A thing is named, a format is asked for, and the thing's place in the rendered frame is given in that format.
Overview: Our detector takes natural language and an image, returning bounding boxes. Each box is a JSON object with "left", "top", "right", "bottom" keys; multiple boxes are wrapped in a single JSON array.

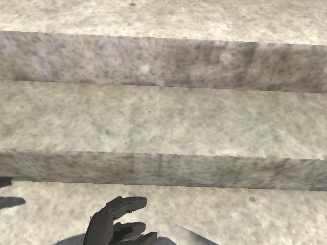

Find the left robot hand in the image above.
[{"left": 81, "top": 196, "right": 157, "bottom": 245}]

